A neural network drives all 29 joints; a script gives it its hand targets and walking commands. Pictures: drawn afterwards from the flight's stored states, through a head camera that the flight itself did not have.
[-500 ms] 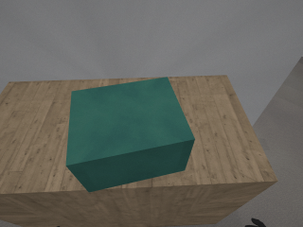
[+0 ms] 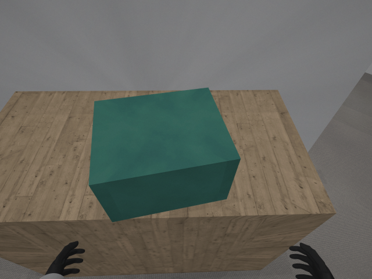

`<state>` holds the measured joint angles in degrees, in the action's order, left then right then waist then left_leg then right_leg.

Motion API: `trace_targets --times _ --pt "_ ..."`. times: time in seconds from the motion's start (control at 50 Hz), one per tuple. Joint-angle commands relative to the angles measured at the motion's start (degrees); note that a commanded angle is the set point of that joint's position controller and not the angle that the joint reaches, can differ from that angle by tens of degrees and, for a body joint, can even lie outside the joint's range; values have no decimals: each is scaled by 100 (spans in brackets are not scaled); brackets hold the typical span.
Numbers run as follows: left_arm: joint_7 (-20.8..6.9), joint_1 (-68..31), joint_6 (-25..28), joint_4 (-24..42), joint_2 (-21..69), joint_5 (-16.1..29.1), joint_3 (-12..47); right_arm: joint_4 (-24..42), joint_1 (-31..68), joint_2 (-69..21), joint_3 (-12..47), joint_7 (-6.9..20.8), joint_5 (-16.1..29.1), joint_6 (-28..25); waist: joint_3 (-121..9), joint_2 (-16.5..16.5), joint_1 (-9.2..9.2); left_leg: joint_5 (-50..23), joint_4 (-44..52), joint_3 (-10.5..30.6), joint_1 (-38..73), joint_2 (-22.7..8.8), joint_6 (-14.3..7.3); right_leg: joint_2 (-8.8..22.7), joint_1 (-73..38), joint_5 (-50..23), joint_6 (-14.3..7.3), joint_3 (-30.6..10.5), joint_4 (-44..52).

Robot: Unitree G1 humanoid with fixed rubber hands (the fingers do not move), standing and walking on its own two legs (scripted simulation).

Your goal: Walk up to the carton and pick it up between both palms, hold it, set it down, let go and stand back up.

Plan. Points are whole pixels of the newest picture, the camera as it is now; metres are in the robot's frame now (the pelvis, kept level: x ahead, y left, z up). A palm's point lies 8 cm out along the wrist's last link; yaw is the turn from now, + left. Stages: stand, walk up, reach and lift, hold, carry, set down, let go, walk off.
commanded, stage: reach and lift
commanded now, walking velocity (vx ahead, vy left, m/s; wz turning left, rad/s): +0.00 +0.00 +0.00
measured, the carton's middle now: (162, 151) +0.41 +0.07 +0.02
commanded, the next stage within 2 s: none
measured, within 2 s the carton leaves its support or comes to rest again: neither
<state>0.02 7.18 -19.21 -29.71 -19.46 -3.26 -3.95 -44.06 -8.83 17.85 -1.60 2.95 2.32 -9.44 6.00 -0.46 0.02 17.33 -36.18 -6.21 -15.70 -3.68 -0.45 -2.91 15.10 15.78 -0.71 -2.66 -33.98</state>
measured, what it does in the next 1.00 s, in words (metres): stands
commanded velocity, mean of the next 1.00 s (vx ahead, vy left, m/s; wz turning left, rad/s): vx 0.00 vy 0.00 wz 0.00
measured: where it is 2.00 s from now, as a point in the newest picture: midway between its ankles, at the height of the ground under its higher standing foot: outside the picture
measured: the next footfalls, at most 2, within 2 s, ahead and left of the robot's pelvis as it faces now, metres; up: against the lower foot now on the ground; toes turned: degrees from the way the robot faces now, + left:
none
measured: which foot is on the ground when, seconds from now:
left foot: down 0.00-1.00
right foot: down 0.00-1.00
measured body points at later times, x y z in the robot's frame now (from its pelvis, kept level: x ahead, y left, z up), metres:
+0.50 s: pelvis -0.03 +0.03 +0.00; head -0.04 +0.04 +0.45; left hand +0.16 +0.30 -0.04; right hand +0.15 -0.23 -0.03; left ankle +0.03 +0.11 -0.73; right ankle +0.03 -0.11 -0.73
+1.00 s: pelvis +0.00 +0.01 +0.01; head +0.01 +0.02 +0.46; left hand +0.19 +0.26 +0.00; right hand +0.19 -0.23 +0.01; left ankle +0.03 +0.11 -0.73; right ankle +0.03 -0.12 -0.73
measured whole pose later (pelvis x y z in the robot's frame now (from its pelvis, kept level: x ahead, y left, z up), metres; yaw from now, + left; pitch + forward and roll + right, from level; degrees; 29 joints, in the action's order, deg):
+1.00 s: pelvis +0.00 +0.01 +0.01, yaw +1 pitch -5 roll -1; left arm 6.8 19.2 -5.5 -3.8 -16.9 8.5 -0.6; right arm -8.3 -20.2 17.8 -3.3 8.3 14.8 -3.3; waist 5.9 -0.5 0.0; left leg 13.1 -28.3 -6.2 -10.5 -1.9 -1.5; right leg -1.4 9.3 11.5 0.0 -2.5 -25.5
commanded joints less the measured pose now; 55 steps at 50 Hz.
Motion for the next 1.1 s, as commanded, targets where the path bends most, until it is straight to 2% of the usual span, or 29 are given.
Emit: trace_targets --times 0.0,0.02,0.06,0.1,0.16,0.2,0.22,0.24,0.28,0.36,0.4,0.48,0.58,0.62,0.68,0.7,0.72,0.74,0.8,0.86,0.88,0.9,0.94,0.96,1.0,1.02,1.04,1.06,1.08 --pt "260 -294 511 1509 -555 310 -457 1321 -123 709 -241 83 202 -71 -1173 -45 -241 -1098 1227 233 1307 227 159 163 -15 -1213 12 374 1368" --pt "332 -349 529 1696 -503 405 -369 1497 -70 700 -316 137 225 -26 -1070 98 -222 -730 1409 289 1120 146 180 164 -22 -836 -24 396 1364" --pt "447 -332 505 1912 -450 476 -271 1613 -85 771 -410 262 238 116 -880 256 -168 -314 1682 351 959 85 208 125 -104 -667 -65 419 1355" --pt "518 -342 477 1968 -352 579 -139 1850 -19 797 -489 364 270 278 -701 267 -91 357 1902 412 594 32 180 101 -209 -325 -67 433 1308" --pt "526 -278 387 1863 -267 661 53 2277 0 822 -564 482 302 489 -561 166 -29 861 2060 423 472 43 122 133 -215 37 -60 408 1367" --pt "611 -174 345 2191 -198 668 69 2470 -73 915 -695 583 370 613 -727 435 -13 1060 2255 538 461 -59 189 147 -324 14 -98 426 1293" --pt "635 -234 329 2201 -125 738 119 2556 16 1043 -850 609 338 663 -747 383 59 1203 2343 614 302 -113 151 89 -468 -65 -85 501 1202" --pt "666 -264 361 2279 -115 697 74 2592 8 1040 -792 631 392 705 -682 525 66 1313 2361 583 116 -114 132 103 -595 -66 -49 463 1155" --pt "675 -178 355 2407 -55 776 158 2724 -45 1119 -876 671 419 775 -649 353 82 1281 2388 669 245 -129 181 122 -541 -105 -38 423 1233" --pt "742 -63 371 2681 115 810 267 2994 -144 1271 -977 754 642 878 -858 617 143 1661 2507 871 8 -284 190 71 -768 -293 -3 454 1028" --pt "771 60 397 2752 176 752 185 3135 -186 1309 -972 775 658 905 -799 467 22 1381 2560 824 -42 -248 153 76 -888 -376 11 409 1087" --pt "861 81 523 3096 240 904 329 3307 -143 1314 -1014 853 833 897 -933 428 24 1501 2484 1029 314 -234 251 146 -487 -246 -27 276 1191" --pt "905 379 632 3372 247 878 264 3530 -274 1257 -965 850 1055 817 -945 360 -109 781 2307 895 709 -101 365 247 -263 -371 -98 170 1386" --pt "931 287 753 3540 224 980 295 3707 -215 1325 -977 854 1082 748 -1156 226 -92 869 2279 939 890 -80 342 236 -198 -307 -109 132 1419" --pt "922 585 937 3607 121 1031 61 3960 -466 1360 -912 762 1167 640 -1187 122 -344 -53 2095 684 1050 98 298 255 -275 -590 -121 27 1562" --pt "887 622 1052 3524 129 1107 82 4039 -496 1272 -837 745 1180 601 -1262 -40 -345 -288 2012 673 1205 101 284 247 -212 -650 -132 47 1573" --pt "871 676 1127 3560 112 1094 19 4080 -586 1226 -799 725 1183 572 -1160 25 -374 -455 1987 635 1163 150 284 235 -200 -688 -152 37 1604" --pt "864 733 1199 3705 -9 1162 -36 4238 -625 1259 -865 679 1214 531 -1293 -104 -371 -716 1914 629 1314 184 294 200 -159 -813 -152 27 1651" --pt "830 734 1384 3768 42 1182 -67 4250 -588 1217 -704 641 1326 433 -1240 122 -433 -1010 1917 587 1375 207 340 187 -201 -874 -186 18 1685" --pt "734 995 1581 3689 -82 1178 -211 4490 -847 1109 -627 552 1358 327 -1223 68 -494 -1283 1811 500 1474 300 312 199 -268 -867 -218 -27 1761" --pt "697 1109 1644 3703 -106 1202 -269 4675 -910 1155 -608 524 1391 272 -1248 -138 -541 -1690 1722 456 1578 330 298 166 -228 -1075 -234 -8 1787" --pt "697 1092 1725 3822 -140 1222 -292 4740 -919 1175 -603 504 1427 205 -1401 -27 -613 -1990 1682 465 1629 356 340 164 -307 -1250 -229 -23 1774" --pt "691 1115 1957 4002 -219 1313 -353 4979 -953 1133 -489 474 1502 83 -1510 -76 -689 -2181 1624 441 1721 385 349 113 -312 -1214 -211 -2 1787" --pt "682 1287 2024 4051 -197 1323 -361 4984 -1134 1109 -478 452 1549 46 -1503 4 -649 -2388 1608 456 1748 395 362 98 -378 -1395 -250 -16 1786" --pt "691 1299 2105 4089 -174 1270 -377 4946 -1129 1084 -392 466 1622 42 -1416 73 -723 -2379 1639 464 1782 365 367 83 -347 -1260 -236 16 1809" --pt "660 1359 2126 3958 -206 1279 -389 4987 -1167 1062 -384 448 1609 56 -1322 -65 -685 -2401 1643 481 1803 383 325 79 -266 -1232 -238 -23 1864" --pt "657 1378 2190 4089 -220 1250 -406 5086 -1223 1039 -348 433 1623 43 -1330 40 -763 -2458 1626 465 1804 387 362 68 -289 -1193 -260 -25 1850" --pt "647 1315 2218 4101 -235 1285 -386 5039 -1194 1063 -326 423 1684 35 -1377 1 -701 -2456 1625 488 1853 381 357 60 -295 -1208 -260 -18 1872" --pt "639 1360 2271 4048 -289 1311 -457 5170 -1152 1096 -335 403 1674 19 -1304 -69 -764 -2443 1638 474 1819 393 332 77 -284 -1159 -264 -48 1883"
